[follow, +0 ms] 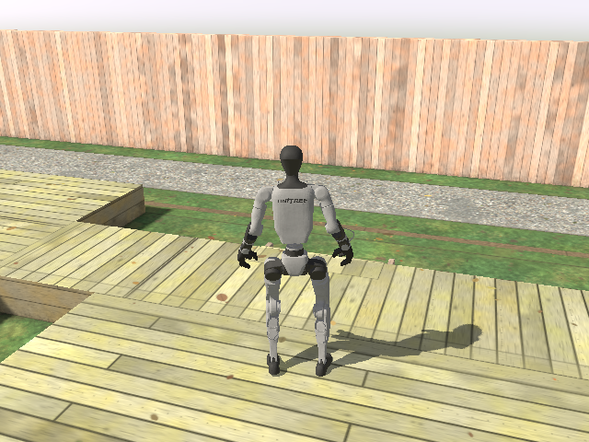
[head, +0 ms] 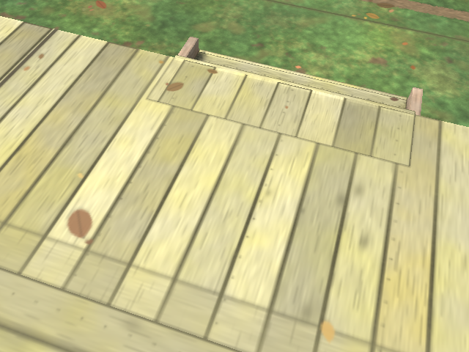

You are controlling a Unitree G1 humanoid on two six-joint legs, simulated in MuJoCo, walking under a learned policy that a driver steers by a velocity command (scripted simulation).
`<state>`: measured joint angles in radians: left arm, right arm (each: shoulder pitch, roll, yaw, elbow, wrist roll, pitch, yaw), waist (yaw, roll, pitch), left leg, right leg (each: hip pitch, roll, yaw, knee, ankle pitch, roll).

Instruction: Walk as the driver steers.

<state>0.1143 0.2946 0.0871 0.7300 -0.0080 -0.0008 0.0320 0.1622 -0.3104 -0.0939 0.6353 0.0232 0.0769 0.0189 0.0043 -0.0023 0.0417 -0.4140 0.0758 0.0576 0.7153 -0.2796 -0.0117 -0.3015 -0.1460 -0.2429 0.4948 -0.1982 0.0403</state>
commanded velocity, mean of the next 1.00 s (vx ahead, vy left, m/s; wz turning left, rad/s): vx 0.01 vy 0.00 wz -0.35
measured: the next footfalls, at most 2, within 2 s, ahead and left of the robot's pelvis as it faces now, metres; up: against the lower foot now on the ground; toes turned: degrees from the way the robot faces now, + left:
left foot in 0.02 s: +0.05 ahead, +0.12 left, +0.00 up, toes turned +6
right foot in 0.60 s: +0.02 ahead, -0.12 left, +0.00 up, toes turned -16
